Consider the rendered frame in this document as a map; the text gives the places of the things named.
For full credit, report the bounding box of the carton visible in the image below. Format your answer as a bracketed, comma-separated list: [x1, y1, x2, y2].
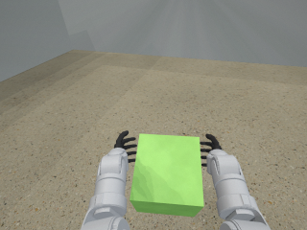
[130, 133, 204, 218]

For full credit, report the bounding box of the right robot hand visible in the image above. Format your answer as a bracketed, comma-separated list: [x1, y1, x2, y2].
[200, 133, 222, 167]

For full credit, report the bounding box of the left robot forearm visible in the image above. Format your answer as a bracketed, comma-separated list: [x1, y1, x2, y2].
[80, 148, 129, 230]

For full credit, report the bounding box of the right robot forearm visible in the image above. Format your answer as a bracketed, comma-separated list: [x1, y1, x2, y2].
[206, 149, 270, 228]

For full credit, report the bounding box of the left robot upper arm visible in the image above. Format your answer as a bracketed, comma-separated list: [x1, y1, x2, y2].
[81, 216, 130, 230]

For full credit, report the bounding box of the right robot upper arm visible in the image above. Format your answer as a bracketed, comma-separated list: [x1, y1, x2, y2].
[219, 218, 271, 230]

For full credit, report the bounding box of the left robot hand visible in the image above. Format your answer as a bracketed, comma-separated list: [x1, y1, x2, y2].
[114, 130, 137, 163]

